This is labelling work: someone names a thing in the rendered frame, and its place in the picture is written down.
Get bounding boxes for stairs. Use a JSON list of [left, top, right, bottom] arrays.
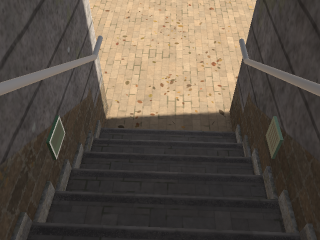
[[27, 127, 301, 240]]

